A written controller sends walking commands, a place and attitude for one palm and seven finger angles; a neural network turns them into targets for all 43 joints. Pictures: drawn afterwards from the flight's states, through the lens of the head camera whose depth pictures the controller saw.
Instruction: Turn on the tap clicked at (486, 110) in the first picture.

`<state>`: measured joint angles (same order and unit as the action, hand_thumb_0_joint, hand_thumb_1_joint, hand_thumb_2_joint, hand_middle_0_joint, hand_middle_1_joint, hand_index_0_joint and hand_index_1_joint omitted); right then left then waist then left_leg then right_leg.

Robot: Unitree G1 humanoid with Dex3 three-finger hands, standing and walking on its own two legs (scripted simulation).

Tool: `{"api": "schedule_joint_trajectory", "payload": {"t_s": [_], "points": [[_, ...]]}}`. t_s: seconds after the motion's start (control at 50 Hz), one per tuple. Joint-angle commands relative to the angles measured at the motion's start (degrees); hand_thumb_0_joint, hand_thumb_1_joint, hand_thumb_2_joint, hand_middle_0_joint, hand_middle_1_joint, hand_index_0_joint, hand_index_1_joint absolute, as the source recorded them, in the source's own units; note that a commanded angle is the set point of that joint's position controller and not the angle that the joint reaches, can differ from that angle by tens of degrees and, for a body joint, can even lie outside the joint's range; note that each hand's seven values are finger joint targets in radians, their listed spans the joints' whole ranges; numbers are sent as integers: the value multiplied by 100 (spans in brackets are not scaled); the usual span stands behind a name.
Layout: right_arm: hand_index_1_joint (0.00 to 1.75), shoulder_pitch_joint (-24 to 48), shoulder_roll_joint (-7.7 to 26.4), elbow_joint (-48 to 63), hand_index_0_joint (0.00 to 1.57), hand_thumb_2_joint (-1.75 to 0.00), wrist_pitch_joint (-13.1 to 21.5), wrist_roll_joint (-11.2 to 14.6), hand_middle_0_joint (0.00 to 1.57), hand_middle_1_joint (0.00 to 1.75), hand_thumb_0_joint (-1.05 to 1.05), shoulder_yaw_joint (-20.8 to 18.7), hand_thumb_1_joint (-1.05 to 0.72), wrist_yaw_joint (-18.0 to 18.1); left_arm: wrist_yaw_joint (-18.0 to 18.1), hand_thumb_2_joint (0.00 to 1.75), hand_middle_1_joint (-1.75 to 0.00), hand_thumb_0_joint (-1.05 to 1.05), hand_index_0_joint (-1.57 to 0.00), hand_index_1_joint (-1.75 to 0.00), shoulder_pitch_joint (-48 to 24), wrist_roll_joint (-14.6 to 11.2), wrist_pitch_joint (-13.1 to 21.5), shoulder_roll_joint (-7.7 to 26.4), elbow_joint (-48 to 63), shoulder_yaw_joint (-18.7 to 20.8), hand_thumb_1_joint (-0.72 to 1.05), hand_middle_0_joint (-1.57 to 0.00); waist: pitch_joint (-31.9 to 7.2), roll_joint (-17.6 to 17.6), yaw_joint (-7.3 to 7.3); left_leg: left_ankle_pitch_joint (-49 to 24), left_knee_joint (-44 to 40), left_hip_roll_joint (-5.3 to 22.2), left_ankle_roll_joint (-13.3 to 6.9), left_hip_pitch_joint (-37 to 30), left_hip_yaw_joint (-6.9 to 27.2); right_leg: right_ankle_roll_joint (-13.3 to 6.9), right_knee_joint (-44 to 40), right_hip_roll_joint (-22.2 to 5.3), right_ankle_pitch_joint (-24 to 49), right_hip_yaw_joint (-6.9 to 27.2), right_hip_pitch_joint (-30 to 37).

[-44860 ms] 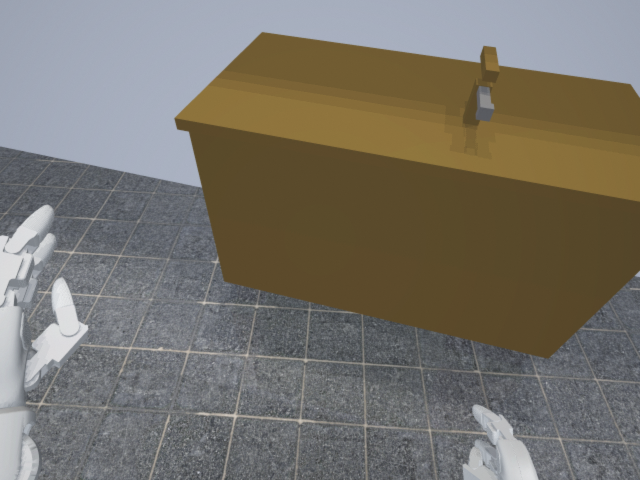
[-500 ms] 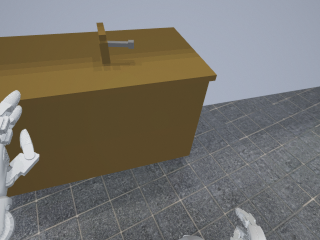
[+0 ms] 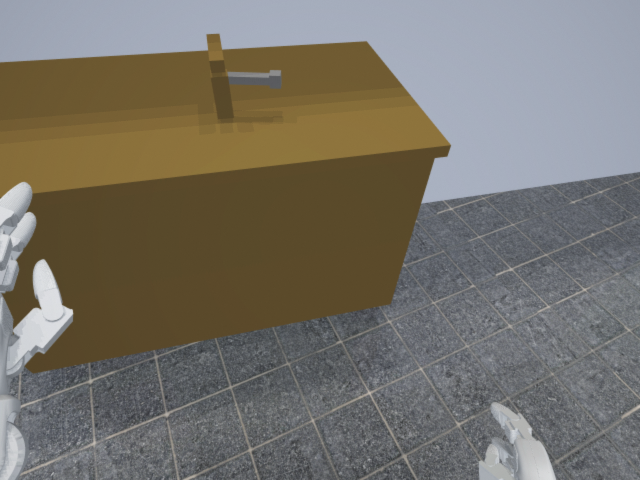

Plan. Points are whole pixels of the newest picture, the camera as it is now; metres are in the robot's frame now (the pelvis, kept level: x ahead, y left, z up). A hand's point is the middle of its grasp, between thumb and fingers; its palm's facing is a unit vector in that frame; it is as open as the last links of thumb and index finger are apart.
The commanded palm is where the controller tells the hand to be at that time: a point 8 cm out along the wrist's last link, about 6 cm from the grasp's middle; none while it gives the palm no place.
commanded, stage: stand and check the lever's angle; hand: left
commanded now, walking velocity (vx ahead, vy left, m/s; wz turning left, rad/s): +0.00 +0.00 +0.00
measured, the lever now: (275, 79) +0.86 +0.15 +0.09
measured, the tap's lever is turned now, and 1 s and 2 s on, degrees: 77 77 77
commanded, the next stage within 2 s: stand and wait in 0.18 s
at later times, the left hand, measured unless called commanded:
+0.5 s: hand (83, 286) +0.25 +0.25 +0.17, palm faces +0.38 -0.85 -0.36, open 7.5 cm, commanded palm +0.20 +0.29 +0.19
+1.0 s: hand (80, 286) +0.25 +0.25 +0.17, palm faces +0.39 -0.85 -0.36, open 7.5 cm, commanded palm +0.20 +0.29 +0.19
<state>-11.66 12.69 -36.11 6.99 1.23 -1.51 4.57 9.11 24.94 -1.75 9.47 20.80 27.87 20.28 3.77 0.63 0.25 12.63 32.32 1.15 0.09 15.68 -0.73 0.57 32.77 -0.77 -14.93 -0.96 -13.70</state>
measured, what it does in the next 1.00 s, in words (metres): stands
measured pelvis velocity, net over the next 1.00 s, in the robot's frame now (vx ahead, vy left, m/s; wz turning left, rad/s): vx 0.03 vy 0.01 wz -0.01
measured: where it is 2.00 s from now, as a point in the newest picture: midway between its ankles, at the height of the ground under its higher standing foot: outside the picture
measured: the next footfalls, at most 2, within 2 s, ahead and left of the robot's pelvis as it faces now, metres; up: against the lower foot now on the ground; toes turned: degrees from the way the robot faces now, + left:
none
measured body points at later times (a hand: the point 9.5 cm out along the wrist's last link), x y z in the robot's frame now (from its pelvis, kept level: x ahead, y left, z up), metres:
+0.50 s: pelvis +0.03 +0.01 +0.01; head +0.05 +0.02 +0.46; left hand +0.22 +0.29 +0.19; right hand +0.21 -0.22 -0.06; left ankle +0.06 +0.12 -0.73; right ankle +0.03 -0.12 -0.73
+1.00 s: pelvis +0.03 +0.01 +0.01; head +0.04 +0.01 +0.46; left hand +0.22 +0.29 +0.19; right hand +0.21 -0.22 -0.07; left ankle +0.06 +0.12 -0.73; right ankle +0.03 -0.12 -0.73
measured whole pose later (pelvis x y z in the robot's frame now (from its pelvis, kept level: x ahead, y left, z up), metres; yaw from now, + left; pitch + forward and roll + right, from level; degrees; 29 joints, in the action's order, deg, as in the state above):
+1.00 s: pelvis +0.03 +0.01 +0.01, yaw -1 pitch -2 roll -1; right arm -10.1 11.4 -34.7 4.1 0.5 0.4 4.0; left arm 8.9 26.7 -3.0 8.3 19.4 26.3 17.8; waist 2.1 -1.0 -0.5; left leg 11.4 24.8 1.4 -0.4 11.9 -1.5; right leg 1.3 20.9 -0.4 -11.1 -0.1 -8.2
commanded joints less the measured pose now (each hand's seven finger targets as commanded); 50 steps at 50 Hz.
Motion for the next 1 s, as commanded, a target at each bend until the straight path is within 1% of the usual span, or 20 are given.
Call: {"api": "schedule_joint_trajectory", "payload": {"t_s": [0.0, 0.04, 0.06, 0.1, 0.12, 0.16, 0.22, 0.3, 0.34, 0.42, 0.48, 0.52, 0.58, 0.66, 0.72, 0.78, 0.8, 0.82, 0.9, 0.98], "points": [[30, 552, 529, 860, 20, -90, 366, -40, 20, 30, 0, -128, -90, -66, 57, 90, -30, 0, -20, -30, -127, 6, 416, 737, 986, 442, 90, -20, -485, -14, -33, 953, -874, 321, -277, 158, 555, -145, -1252, -191, -31, 595, 237], [30, 530, 552, 848, 20, -90, 347, -42, 20, 30, 0, -155, -90, -121, 26, 90, -30, 0, -20, -30, -108, -60, 395, 718, 1101, 372, 90, -20, -627, 219, 31, 268, -412, 223, -174, -252, 342, -296, -1486, -513, 68, 977, 36], [30, 536, 554, 845, 20, -90, 336, -57, 20, 30, 0, -151, -90, -122, 40, 90, -30, 0, -20, -30, -167, -79, 391, 783, 1178, 416, 90, -20, -741, 230, 34, 40, -377, 233, -156, -361, 317, -313, -1463, -571, 218, 960, 76], [30, 599, 542, 855, 20, -90, 309, -74, 20, 30, 0, -132, -90, -106, 60, 90, -30, 0, -20, -30, -218, -92, 367, 834, 1211, 455, 90, -20, -771, -19, 19, -177, -537, 284, -160, -507, 348, -277, -1386, -487, 408, 840, 73], [30, 650, 567, 879, 20, -90, 298, -74, 20, 30, 0, -120, -90, -93, 56, 90, -30, 0, -20, -30, -243, -102, 339, 811, 1205, 428, 90, -20, -691, -259, 22, -236, -686, 323, -163, -499, 417, -250, -1294, -405, 490, 734, 74], [30, 685, 533, 883, 20, -90, 263, -76, 20, 30, 0, -84, -90, -69, 72, 90, -30, 0, -20, -30, -303, -101, 344, 832, 1175, 457, 90, -20, -702, -315, -17, -202, -950, 408, -193, -531, 502, -166, -1187, -220, 608, 528, 148], [30, 723, 531, 939, 20, -90, 236, -76, 20, 30, 0, -72, -90, -50, 78, 90, -30, 0, -20, -30, -324, -106, 345, 871, 1288, 490, 90, -20, -828, -541, -42, -445, -1120, 453, -212, -603, 537, -131, -1080, -145, 866, 381, 366], [30, 707, 519, 963, 20, -90, 210, -70, 20, 30, 0, -74, -90, -67, 64, 90, -30, 0, -20, -30, -128, -125, 330, 811, 1296, 450, 90, -20, -1027, -411, -64, -977, -1043, 446, -181, -779, 443, -100, -1105, -148, 1265, 333, 535], [30, 710, 522, 972, 20, -90, 190, -61, 20, 30, 0, -67, -90, -76, 43, 90, -30, 0, -20, -30, -62, -139, 302, 741, 1188, 388, 90, -20, -917, -293, -51, -904, -1078, 434, -152, -718, 427, -95, -1178, -146, 1206, 345, 508], [30, 735, 558, 1005, 20, -90, 153, -66, 20, 30, 0, -92, -90, -66, 45, 90, -30, 0, -20, -30, -73, -140, 290, 768, 1207, 397, 90, -20, -905, -485, -39, -826, -1089, 380, -127, -690, 378, -120, -1246, -163, 1183, 364, 510], [30, 724, 547, 1013, 20, -90, 125, -64, 20, 30, 0, -96, -90, -53, 59, 90, -30, 0, -20, -30, -86, -143, 299, 813, 1272, 431, 90, -20, -1019, -381, -60, -946, -1049, 371, -132, -778, 339, -109, -1256, -156, 1314, 350, 565], [30, 751, 559, 1029, 20, -90, 111, -70, 20, 30, 0, -100, -90, -33, 65, 90, -30, 0, -20, -30, -79, -148, 285, 860, 1282, 464, 90, -20, -1000, -462, -55, -1013, -1044, 356, -124, -772, 350, -120, -1283, -174, 1330, 365, 572], [30, 733, 563, 1028, 20, -90, 90, -65, 20, 30, 0, -101, -90, -29, 68, 90, -30, 0, -20, -30, -69, -158, 276, 822, 1211, 431, 90, -20, -1000, -329, -64, -971, -1039, 347, -117, -767, 335, -109, -1332, -167, 1327, 367, 578], [30, 745, 574, 1034, 20, -90, 75, -59, 20, 30, 0, -104, -90, -19, 65, 90, -30, 0, -20, -30, -117, -160, 269, 815, 1253, 401, 90, -20, -1002, -440, -65, -1033, -1073, 347, -107, -820, 314, -103, -1326, -144, 1349, 334, 577], [30, 785, 583, 1056, 20, -90, 69, -66, 20, 30, 0, -99, -90, -12, 65, 90, -30, 0, -20, -30, -105, -158, 243, 822, 1150, 389, 90, -20, -874, -475, -60, -836, -1142, 331, -107, -757, 345, -109, -1405, -149, 1171, 346, 486], [30, 757, 575, 1029, 20, -90, 50, -66, 20, 30, 0, -89, -90, -16, 67, 90, -30, 0, -20, -30, -184, -154, 250, 775, 1120, 347, 90, -20, -856, -344, -56, -464, -1196, 311, -102, -680, 341, -108, -1477, -116, 999, 363, 487], [30, 755, 587, 1032, 20, -90, 47, -71, 20, 30, 0, -94, -90, -10, 67, 90, -30, 0, -20, -30, -199, -154, 254, 784, 1116, 357, 90, -20, -853, -330, -56, -489, -1198, 302, -103, -667, 338, -106, -1479, -114, 1015, 353, 497], [30, 779, 607, 1039, 20, -90, 50, -77, 20, 30, 0, -103, -90, -3, 69, 90, -30, 0, -20, -30, -215, -146, 251, 847, 1156, 394, 90, -20, -860, -472, -57, -530, -1216, 297, -96, -669, 340, -118, -1464, -122, 1013, 352, 510], [30, 773, 568, 1042, 20, -90, 39, -78, 20, 30, 0, -79, -90, 0, 67, 90, -30, 0, -20, -30, -155, -154, 240, 795, 1059, 365, 90, -20, -857, -336, -68, -375, -1247, 286, -106, -652, 328, -99, -1506, -101, 934, 340, 488], [30, 762, 575, 1026, 20, -90, 41, -80, 20, 30, 0, -75, -90, -1, 60, 90, -30, 0, -20, -30, -199, -157, 231, 768, 1054, 330, 90, -20, -870, -356, -61, -428, -1225, 264, -90, -658, 299, -97, -1528, -110, 962, 335, 496]]}}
